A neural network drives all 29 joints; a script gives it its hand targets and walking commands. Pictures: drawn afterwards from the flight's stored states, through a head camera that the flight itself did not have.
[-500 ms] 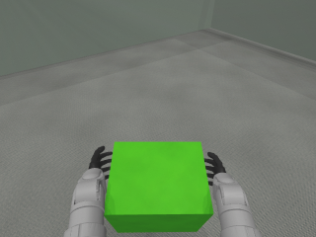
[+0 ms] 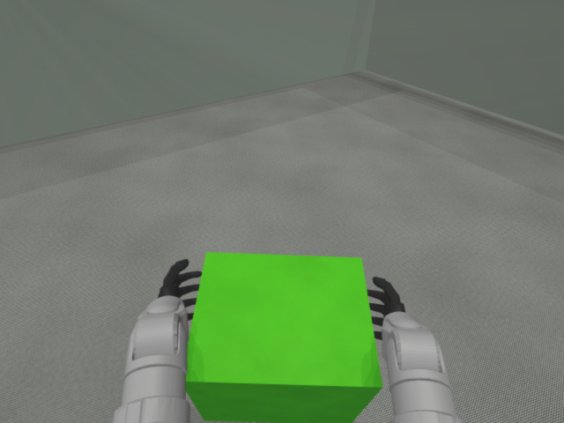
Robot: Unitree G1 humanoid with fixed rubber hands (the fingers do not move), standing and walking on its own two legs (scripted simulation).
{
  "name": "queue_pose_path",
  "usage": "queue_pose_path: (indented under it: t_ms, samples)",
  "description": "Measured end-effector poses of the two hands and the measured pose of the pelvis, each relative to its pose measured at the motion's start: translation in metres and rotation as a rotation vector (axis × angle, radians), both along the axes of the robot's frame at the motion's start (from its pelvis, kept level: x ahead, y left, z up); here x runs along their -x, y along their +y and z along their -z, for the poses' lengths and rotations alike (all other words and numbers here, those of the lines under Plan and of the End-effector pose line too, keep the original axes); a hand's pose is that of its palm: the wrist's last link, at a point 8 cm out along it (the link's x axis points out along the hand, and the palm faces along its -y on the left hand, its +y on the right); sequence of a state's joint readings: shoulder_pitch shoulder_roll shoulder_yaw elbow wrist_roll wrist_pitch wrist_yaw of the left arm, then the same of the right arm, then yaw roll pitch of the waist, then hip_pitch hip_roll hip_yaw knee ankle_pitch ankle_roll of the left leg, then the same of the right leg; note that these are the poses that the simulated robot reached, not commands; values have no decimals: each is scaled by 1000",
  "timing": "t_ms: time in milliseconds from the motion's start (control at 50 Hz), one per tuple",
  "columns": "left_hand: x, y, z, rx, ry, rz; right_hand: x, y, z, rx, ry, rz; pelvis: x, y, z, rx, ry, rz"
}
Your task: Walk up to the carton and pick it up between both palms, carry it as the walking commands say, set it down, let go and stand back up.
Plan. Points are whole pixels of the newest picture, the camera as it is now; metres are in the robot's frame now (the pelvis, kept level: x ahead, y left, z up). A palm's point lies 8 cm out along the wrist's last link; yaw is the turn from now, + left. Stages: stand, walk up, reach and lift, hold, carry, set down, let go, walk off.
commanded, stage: reach and lift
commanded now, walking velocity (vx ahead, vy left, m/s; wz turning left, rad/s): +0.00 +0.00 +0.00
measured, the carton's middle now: (280, 341) +0.29 +0.03 -0.03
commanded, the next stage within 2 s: hold in 1.00 s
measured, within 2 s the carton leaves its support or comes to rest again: neither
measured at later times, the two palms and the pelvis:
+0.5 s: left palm (184, 299) +0.30 +0.18 +0.06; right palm (403, 333) +0.28 -0.15 +0.04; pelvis +0.01 +0.01 +0.00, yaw +0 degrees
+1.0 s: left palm (179, 310) +0.28 +0.18 +0.05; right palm (403, 339) +0.27 -0.15 +0.03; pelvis +0.00 +0.01 +0.00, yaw +1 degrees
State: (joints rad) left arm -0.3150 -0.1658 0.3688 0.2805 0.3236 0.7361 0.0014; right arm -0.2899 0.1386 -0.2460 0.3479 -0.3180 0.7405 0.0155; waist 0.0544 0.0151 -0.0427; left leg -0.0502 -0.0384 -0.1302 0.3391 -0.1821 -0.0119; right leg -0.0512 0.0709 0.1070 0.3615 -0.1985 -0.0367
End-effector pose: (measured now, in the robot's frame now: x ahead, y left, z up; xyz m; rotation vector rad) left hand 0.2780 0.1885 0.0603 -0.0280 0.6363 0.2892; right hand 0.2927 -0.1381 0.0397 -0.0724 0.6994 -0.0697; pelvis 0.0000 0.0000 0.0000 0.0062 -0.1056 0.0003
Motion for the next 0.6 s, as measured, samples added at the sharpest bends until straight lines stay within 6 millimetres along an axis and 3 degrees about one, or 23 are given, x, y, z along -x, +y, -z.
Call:
queue_pose_path:
  t_ms: [380, 600]
  samples:
    - [-18, -13, 0, -6, -3, 88, 8, -14, 2, -9, 4, 86, -3, 10, -1, 4, 10, 1]
    - [-17, -11, 2, -17, -3, 94, 13, -11, 5, -17, 5, 85, -7, 12, -1, 3, 13, -1]
